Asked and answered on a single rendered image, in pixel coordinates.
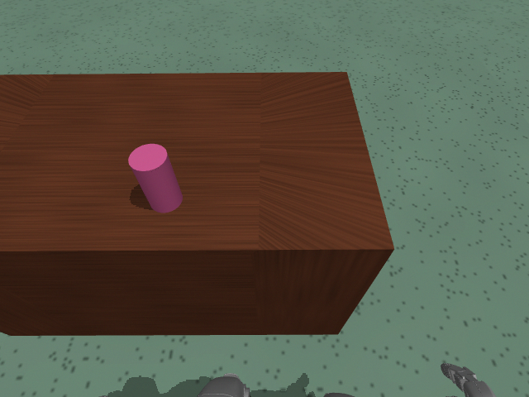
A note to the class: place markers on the right robot hand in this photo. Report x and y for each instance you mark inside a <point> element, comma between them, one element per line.
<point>466,380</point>

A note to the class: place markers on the can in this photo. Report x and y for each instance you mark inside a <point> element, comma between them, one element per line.
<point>152,168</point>

